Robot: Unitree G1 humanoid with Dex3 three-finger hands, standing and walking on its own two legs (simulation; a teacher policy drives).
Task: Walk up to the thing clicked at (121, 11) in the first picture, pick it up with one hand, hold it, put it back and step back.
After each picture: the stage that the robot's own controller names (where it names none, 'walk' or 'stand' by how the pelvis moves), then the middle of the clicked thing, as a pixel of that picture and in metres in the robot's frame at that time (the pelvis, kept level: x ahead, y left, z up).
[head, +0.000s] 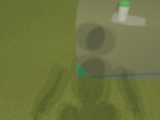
stand; (123, 11) +0.94 -0.28 -0.08
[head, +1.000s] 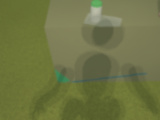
walk; (95, 11) +0.87 -0.05 -0.04
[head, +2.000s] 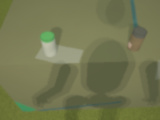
walk; (49, 44) +0.58 +0.20 -0.06
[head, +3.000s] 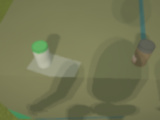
stand; (42, 54) +0.50 +0.19 -0.03
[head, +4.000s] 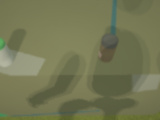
stand; (1, 52) +0.48 +0.33 -0.03
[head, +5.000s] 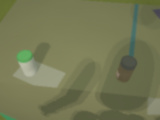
stand; (27, 63) +0.48 +0.26 -0.07
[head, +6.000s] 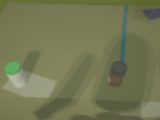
stand; (16, 74) +0.44 +0.29 -0.08
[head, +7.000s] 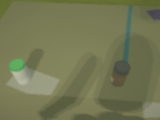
stand; (20, 71) +0.46 +0.29 -0.08
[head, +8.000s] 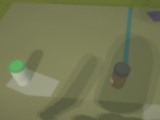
stand; (20, 73) +0.45 +0.29 -0.08
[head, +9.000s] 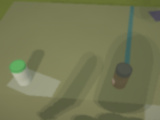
stand; (21, 73) +0.45 +0.28 -0.08
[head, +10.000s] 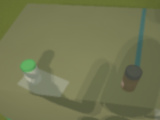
rise first; (31, 72) +0.45 +0.27 -0.08
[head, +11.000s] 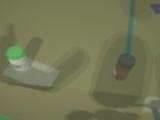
go down; (18, 60) +0.48 +0.25 -0.05
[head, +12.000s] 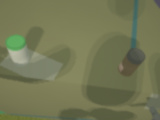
go down; (18, 51) +0.47 +0.24 -0.02
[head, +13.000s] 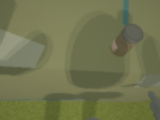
close in; out of the picture +0.47 +0.25 +0.02
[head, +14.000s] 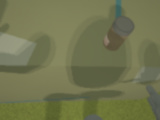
close; out of the picture +0.49 +0.26 +0.04
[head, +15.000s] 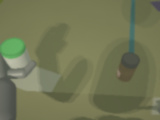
lift; (18, 58) +0.37 +0.20 +0.12
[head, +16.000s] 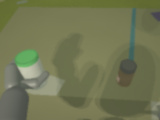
lift; (32, 70) +0.33 +0.17 +0.12
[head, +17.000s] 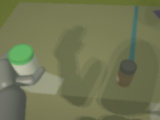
hold; (26, 65) +0.33 +0.18 +0.14
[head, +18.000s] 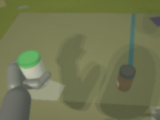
hold; (34, 70) +0.33 +0.16 +0.12
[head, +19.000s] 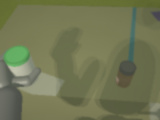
crouch; (22, 67) +0.33 +0.19 +0.13
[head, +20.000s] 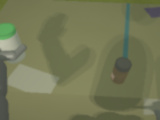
crouch; (10, 44) +0.43 +0.23 +0.13
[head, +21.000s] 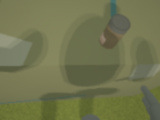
lower; out of the picture +0.50 +0.27 +0.03
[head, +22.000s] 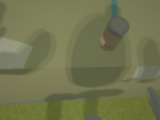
lower; out of the picture +0.48 +0.26 +0.03
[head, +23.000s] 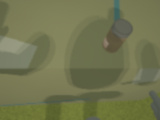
lower; out of the picture +0.49 +0.26 +0.03
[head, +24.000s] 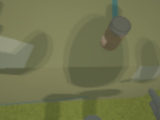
lower; out of the picture +0.49 +0.27 +0.03
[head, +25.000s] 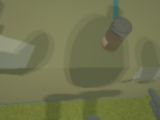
loosen; out of the picture +0.49 +0.27 +0.03
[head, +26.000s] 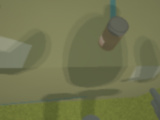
withdraw; out of the picture +0.49 +0.28 +0.03
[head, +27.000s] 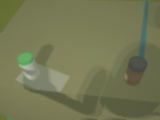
sink last; (29, 66) +0.46 +0.27 -0.03
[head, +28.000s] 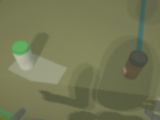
stand; (23, 55) +0.47 +0.25 -0.02
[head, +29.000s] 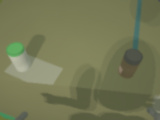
stand; (19, 57) +0.47 +0.27 -0.01
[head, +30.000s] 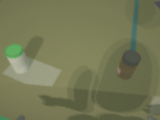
stand; (18, 59) +0.47 +0.26 -0.01
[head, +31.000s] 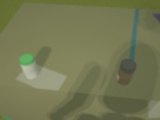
stand; (29, 66) +0.49 +0.26 -0.08
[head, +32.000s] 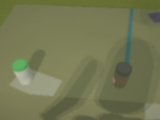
stand; (23, 72) +0.46 +0.28 -0.08
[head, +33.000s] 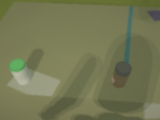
stand; (20, 72) +0.45 +0.29 -0.08
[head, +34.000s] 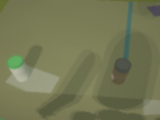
walk; (19, 69) +0.46 +0.29 -0.08
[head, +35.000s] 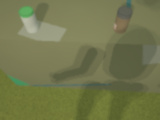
walk; (29, 20) +0.67 +0.26 -0.06
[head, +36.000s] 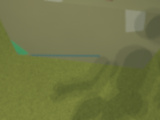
walk; out of the picture +1.02 +0.24 -0.06
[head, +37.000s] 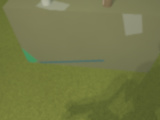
stand; out of the picture +1.10 +0.26 -0.06
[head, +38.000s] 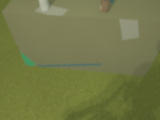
stand; (43, 1) +1.09 +0.27 -0.08
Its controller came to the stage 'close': yes
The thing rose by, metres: 0.22
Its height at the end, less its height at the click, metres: +0.00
